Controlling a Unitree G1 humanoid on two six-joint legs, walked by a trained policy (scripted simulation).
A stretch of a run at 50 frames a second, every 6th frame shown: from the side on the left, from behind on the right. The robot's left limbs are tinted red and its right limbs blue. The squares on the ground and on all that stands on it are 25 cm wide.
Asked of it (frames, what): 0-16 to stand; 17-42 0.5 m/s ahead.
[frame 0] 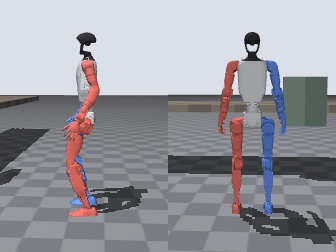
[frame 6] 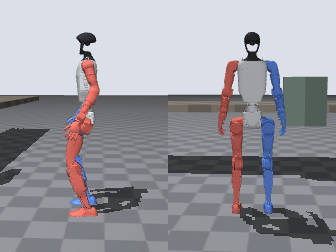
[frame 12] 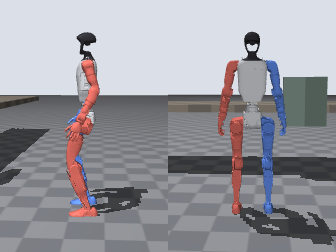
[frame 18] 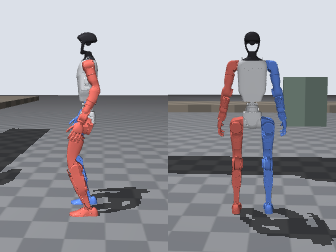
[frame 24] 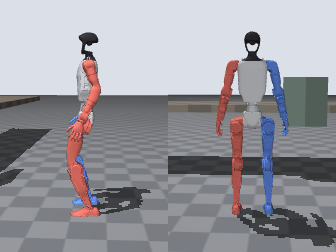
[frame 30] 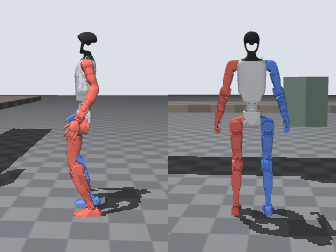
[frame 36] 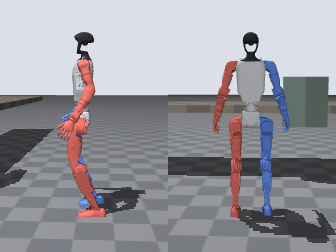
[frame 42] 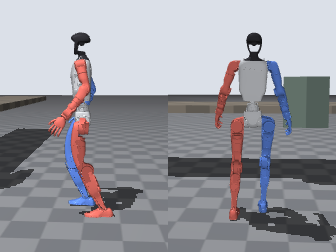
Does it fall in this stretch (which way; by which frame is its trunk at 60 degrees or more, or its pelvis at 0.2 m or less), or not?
no
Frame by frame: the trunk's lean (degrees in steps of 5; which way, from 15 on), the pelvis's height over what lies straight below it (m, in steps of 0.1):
0: 0, 0.8
6: 0, 0.8
12: 0, 0.8
18: 0, 0.8
24: 0, 0.8
30: 5, 0.8
36: 0, 0.8
42: 0, 0.8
